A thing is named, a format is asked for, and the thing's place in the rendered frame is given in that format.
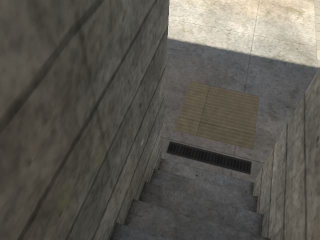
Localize stairs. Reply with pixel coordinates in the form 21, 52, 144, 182
110, 158, 270, 240

